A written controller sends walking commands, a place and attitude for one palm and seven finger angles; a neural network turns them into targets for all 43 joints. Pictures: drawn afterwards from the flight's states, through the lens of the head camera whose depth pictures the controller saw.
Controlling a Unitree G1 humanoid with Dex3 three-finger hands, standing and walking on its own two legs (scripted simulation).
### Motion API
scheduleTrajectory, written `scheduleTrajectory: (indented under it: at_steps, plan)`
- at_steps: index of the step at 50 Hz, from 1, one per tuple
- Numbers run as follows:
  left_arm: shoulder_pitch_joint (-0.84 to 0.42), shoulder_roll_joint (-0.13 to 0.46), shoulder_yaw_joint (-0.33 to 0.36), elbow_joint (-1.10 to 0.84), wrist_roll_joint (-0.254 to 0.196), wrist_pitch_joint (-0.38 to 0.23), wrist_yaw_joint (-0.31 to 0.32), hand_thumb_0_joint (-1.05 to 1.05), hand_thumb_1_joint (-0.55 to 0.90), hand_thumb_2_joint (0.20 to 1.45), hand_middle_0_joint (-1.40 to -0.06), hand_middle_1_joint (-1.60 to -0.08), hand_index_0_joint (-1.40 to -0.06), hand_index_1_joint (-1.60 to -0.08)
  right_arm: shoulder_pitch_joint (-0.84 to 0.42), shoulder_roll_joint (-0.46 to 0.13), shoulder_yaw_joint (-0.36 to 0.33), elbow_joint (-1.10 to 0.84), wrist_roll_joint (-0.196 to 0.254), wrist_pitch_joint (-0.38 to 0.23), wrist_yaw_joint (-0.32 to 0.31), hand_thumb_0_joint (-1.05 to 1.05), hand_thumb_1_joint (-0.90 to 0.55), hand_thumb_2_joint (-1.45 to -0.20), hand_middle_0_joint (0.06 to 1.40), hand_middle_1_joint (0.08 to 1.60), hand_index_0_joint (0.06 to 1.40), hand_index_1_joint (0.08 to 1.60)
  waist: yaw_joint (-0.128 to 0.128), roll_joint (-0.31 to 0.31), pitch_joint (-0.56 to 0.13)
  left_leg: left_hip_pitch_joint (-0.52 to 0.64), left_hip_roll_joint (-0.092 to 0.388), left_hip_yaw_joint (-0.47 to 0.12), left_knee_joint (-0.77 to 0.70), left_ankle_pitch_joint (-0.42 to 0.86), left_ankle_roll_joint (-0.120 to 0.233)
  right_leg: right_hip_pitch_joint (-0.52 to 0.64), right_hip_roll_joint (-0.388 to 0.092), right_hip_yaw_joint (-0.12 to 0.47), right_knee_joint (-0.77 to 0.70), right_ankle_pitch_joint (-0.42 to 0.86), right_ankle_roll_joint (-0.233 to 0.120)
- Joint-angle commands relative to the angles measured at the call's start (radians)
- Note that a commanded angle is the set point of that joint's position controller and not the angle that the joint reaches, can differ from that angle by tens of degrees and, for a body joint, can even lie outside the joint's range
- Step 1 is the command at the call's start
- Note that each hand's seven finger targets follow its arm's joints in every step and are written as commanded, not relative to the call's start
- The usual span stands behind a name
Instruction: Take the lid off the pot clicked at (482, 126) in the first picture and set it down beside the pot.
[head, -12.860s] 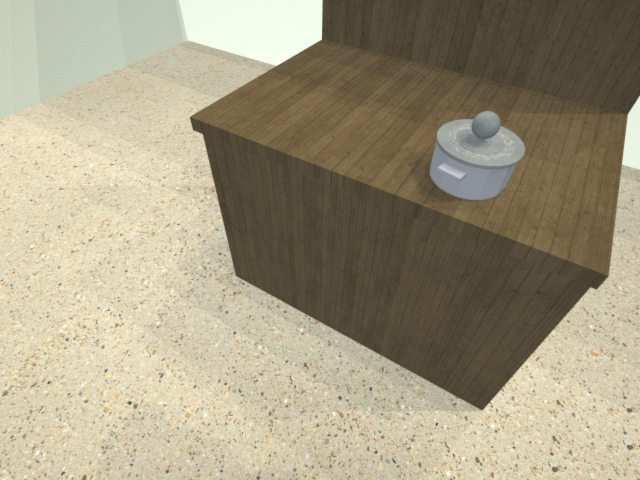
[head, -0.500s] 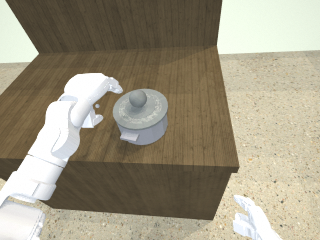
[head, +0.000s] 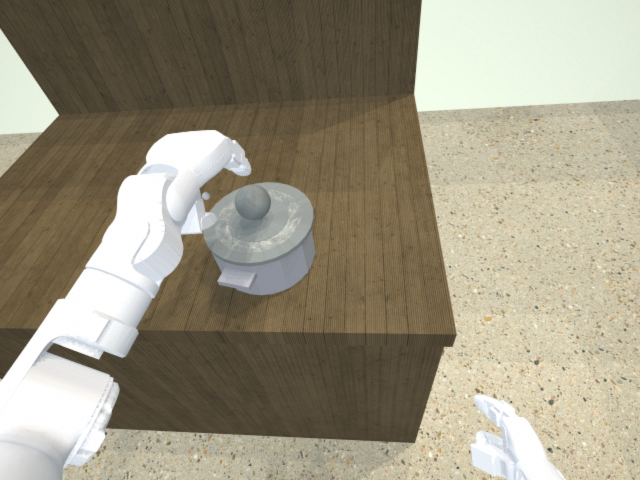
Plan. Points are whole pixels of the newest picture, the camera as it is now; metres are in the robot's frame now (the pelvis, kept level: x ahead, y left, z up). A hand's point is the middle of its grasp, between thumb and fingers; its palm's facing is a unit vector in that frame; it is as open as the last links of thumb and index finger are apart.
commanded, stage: move the open hand above the knob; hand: left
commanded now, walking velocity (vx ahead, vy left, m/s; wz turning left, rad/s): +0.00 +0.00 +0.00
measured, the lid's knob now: (252, 202) +0.49 +0.13 +0.08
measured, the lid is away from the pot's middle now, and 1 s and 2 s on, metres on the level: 0.00 0.00 0.00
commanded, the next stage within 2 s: lower the open fingers around the knob in 1.08 s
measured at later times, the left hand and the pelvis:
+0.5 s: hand (234, 169) +0.47 +0.13 +0.16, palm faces -0.24 -0.04 -0.97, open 10.3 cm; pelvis +0.01 +0.01 +0.00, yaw -1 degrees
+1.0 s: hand (228, 175) +0.45 +0.14 +0.16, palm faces -0.21 -0.03 -0.98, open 10.3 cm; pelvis +0.01 +0.02 +0.00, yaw +0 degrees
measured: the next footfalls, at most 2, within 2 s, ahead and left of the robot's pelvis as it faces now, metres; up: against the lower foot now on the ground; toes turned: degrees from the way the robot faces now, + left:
none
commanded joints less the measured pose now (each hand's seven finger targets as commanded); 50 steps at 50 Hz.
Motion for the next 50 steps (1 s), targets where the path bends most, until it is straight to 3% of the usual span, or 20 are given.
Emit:
scheduleTrajectory:
  at_steps: [1,4,6,8,11,13,15,18,20,21,25,27,28,30,33,36,39,42,46,50]
  plan:
    - [-0.563,0.21,0.127,-0.103,0.027,0.002,0.034,0.0,-0.35,1.482,-0.82,-0.081,-0.82,-0.081,-0.117,-0.085,-0.036,-0.14,0.007,-0.048,-0.004,0.0,-0.9,-0.9,0.2,0.3,0.2,0.3,-0.013,-0.135,-0.361,0.193,-0.025,-0.032,0.003,0.229,0.039,0.054,-0.005,0.051,-0.053,0.424,0.01]
    - [-0.586,0.213,0.132,-0.036,0.029,-0.006,0.033,0.0,-0.35,1.482,-0.82,-0.081,-0.82,-0.081,-0.095,-0.087,-0.039,-0.128,0.007,-0.045,-0.009,0.0,-0.9,-0.9,0.2,0.3,0.2,0.3,-0.02,-0.163,-0.366,0.187,-0.022,-0.028,0.003,0.22,0.042,0.056,-0.005,0.052,-0.058,0.422,0.013]
    - [-0.625,0.186,0.107,-0.038,0.033,-0.014,0.035,0.0,-0.35,1.482,-0.82,-0.081,-0.82,-0.081,-0.093,-0.083,-0.04,-0.13,0.007,-0.049,-0.008,0.0,-0.9,-0.9,0.2,0.3,0.2,0.3,-0.023,-0.122,-0.388,0.21,-0.025,-0.03,0.009,0.252,0.045,0.05,-0.004,0.054,-0.051,0.446,0.009]
    - [-0.622,0.199,0.129,-0.012,0.032,-0.018,0.039,0.0,-0.35,1.482,-0.82,-0.081,-0.82,-0.081,-0.074,-0.088,-0.044,-0.124,0.004,-0.049,-0.003,0.0,-0.9,-0.9,0.2,0.3,0.2,0.3,-0.02,-0.138,-0.407,0.21,-0.023,-0.034,0.013,0.285,0.045,0.064,-0.001,0.051,-0.044,0.476,0.007]
    - [-0.637,0.146,0.087,0.116,0.036,-0.005,0.043,0.0,-0.35,1.482,-0.82,-0.081,-0.82,-0.081,-0.053,-0.09,-0.042,-0.106,0.009,-0.041,-0.005,0.0,-0.9,-0.9,0.2,0.3,0.2,0.3,-0.033,-0.169,-0.341,0.171,-0.022,-0.03,-0.002,0.228,0.042,0.026,0.002,0.04,-0.057,0.419,0.01]
    - [-0.695,0.196,0.124,0.107,0.042,-0.013,0.052,0.0,-0.35,1.482,-0.82,-0.081,-0.82,-0.081,-0.046,-0.099,-0.044,-0.102,0.006,-0.039,-0.008,0.0,-0.9,-0.9,0.2,0.3,0.2,0.3,-0.03,-0.166,-0.377,0.176,-0.02,-0.029,-0.007,0.227,0.045,0.047,-0.001,0.05,-0.058,0.424,0.009]
    - [-0.779,0.148,0.081,0.04,0.049,-0.022,0.058,0.0,-0.35,1.482,-0.82,-0.081,-0.82,-0.081,-0.042,-0.086,-0.051,-0.109,0.002,-0.048,-0.007,0.0,-0.9,-0.9,0.2,0.3,0.2,0.3,-0.038,-0.116,-0.443,0.237,-0.02,-0.039,0.004,0.283,0.05,0.042,0.002,0.049,-0.05,0.447,0.004]
    - [-0.672,0.223,0.169,0.13,0.049,-0.026,0.068,0.0,-0.35,1.482,-0.82,-0.081,-0.82,-0.081,-0.023,-0.097,-0.051,-0.104,-0.003,-0.051,-0.005,0.0,-0.9,-0.9,0.2,0.3,0.2,0.3,-0.018,-0.149,-0.448,0.214,-0.016,-0.034,0.01,0.324,0.049,0.078,0.003,0.053,-0.043,0.498,0.005]
    - [-0.649,0.128,0.087,0.188,0.049,-0.013,0.066,0.0,-0.35,1.482,-0.82,-0.081,-0.82,-0.081,-0.027,-0.091,-0.047,-0.104,0.006,-0.043,0.001,0.0,-0.9,-0.9,0.2,0.3,0.2,0.3,-0.027,-0.162,-0.376,0.181,-0.014,-0.03,-0.004,0.291,0.043,0.035,0.005,0.039,-0.049,0.458,0.007]
    - [-0.656,0.121,0.084,0.188,0.049,-0.007,0.067,0.0,-0.35,1.482,-0.82,-0.081,-0.82,-0.081,-0.021,-0.094,-0.049,-0.101,0.007,-0.04,0.002,0.0,-0.9,-0.9,0.2,0.3,0.2,0.3,-0.029,-0.176,-0.364,0.182,-0.011,-0.031,-0.007,0.278,0.043,0.022,0.007,0.035,-0.054,0.44,0.007]
    - [-0.748,0.161,0.103,0.06,0.055,-0.016,0.069,0.0,-0.35,1.482,-0.82,-0.081,-0.82,-0.081,-0.027,-0.093,-0.055,-0.121,0.003,-0.044,-0.001,0.0,-0.9,-0.9,0.2,0.3,0.2,0.3,-0.031,-0.135,-0.456,0.245,-0.011,-0.042,-0.002,0.319,0.052,0.049,0.007,0.046,-0.054,0.452,0.004]
    - [-0.738,0.17,0.122,0.061,0.053,-0.019,0.071,0.0,-0.35,1.482,-0.82,-0.081,-0.82,-0.081,-0.015,-0.095,-0.059,-0.115,-0.001,-0.047,-0.003,0.0,-0.9,-0.9,0.2,0.3,0.2,0.3,-0.033,-0.122,-0.454,0.26,-0.009,-0.047,0.007,0.36,0.054,0.04,0.009,0.045,-0.059,0.468,0.0]
    - [-0.726,0.211,0.15,0.093,0.056,-0.017,0.077,0.0,-0.35,1.482,-0.82,-0.081,-0.82,-0.081,-0.005,-0.099,-0.054,-0.107,-0.001,-0.046,-0.004,0.0,-0.9,-0.9,0.2,0.3,0.2,0.3,-0.028,-0.133,-0.447,0.25,-0.007,-0.049,0.001,0.352,0.051,0.047,0.012,0.043,-0.055,0.46,0.001]
    - [-0.687,0.177,0.129,0.135,0.052,-0.011,0.078,0.0,-0.35,1.482,-0.82,-0.081,-0.82,-0.081,-0.01,-0.094,-0.052,-0.104,0.002,-0.048,-0.005,0.0,-0.9,-0.9,0.2,0.3,0.2,0.3,-0.026,-0.167,-0.415,0.227,-0.007,-0.041,-0.004,0.325,0.05,0.039,0.011,0.039,-0.057,0.453,0.004]
    - [-0.684,0.116,0.08,0.082,0.046,-0.006,0.07,0.0,-0.35,1.482,-0.82,-0.081,-0.82,-0.081,-0.026,-0.092,-0.055,-0.117,0.003,-0.045,0.003,0.0,-0.9,-0.9,0.2,0.3,0.2,0.3,-0.03,-0.136,-0.427,0.258,-0.005,-0.047,0.001,0.358,0.048,0.02,0.01,0.037,-0.058,0.446,0.002]
    - [-0.691,0.145,0.097,0.044,0.051,-0.004,0.069,0.0,-0.35,1.482,-0.82,-0.081,-0.82,-0.081,-0.032,-0.091,-0.054,-0.121,0.003,-0.045,0.006,0.0,-0.9,-0.9,0.2,0.3,0.2,0.3,-0.03,-0.122,-0.449,0.283,-0.004,-0.052,0.013,0.395,0.049,0.021,0.012,0.039,-0.054,0.465,0.001]
    - [-0.73,0.097,0.052,0.026,0.048,0.005,0.066,0.0,-0.35,1.482,-0.82,-0.081,-0.82,-0.081,-0.039,-0.087,-0.053,-0.115,0.005,-0.036,0.011,0.0,-0.9,-0.9,0.2,0.3,0.2,0.3,-0.041,-0.114,-0.414,0.286,0.0,-0.062,0.006,0.384,0.042,-0.02,0.016,0.027,-0.056,0.423,-0.002]
    - [-0.7,0.092,0.064,0.003,0.038,0.007,0.07,0.0,-0.35,1.482,-0.82,-0.081,-0.82,-0.081,-0.045,-0.085,-0.055,-0.121,0.003,-0.037,0.017,0.0,-0.9,-0.9,0.2,0.3,0.2,0.3,-0.033,-0.094,-0.439,0.31,0.002,-0.076,0.013,0.42,0.039,-0.024,0.016,0.025,-0.056,0.407,-0.008]
    - [-0.704,0.07,0.039,0.093,0.048,0.031,0.077,0.0,-0.35,1.482,-0.82,-0.081,-0.82,-0.081,-0.052,-0.082,-0.042,-0.1,0.006,-0.026,0.014,0.0,-0.9,-0.9,0.2,0.3,0.2,0.3,-0.036,-0.146,-0.393,0.257,-0.003,-0.065,-0.004,0.318,0.033,-0.029,0.019,0.019,-0.058,0.37,-0.005]
    - [-0.795,0.066,0.029,0.032,0.055,0.026,0.084,0.0,-0.35,1.482,-0.82,-0.081,-0.82,-0.081,-0.065,-0.076,-0.043,-0.105,0.0,-0.027,0.01,0.0,-0.9,-0.9,0.2,0.3,0.2,0.3,-0.036,-0.117,-0.455,0.296,-0.005,-0.07,0.001,0.338,0.034,-0.013,0.015,0.024,-0.053,0.384,-0.01]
